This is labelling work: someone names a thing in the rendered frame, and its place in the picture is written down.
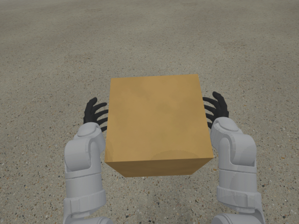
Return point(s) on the left robot hand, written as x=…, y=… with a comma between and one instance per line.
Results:
x=90, y=115

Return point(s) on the right robot hand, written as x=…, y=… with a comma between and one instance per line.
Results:
x=220, y=109

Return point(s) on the left robot forearm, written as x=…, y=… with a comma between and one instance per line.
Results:
x=84, y=191

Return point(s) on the right robot forearm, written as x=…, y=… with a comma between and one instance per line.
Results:
x=237, y=187

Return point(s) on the carton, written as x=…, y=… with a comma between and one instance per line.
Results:
x=157, y=126

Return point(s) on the robot right upper arm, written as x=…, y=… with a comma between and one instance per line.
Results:
x=225, y=218

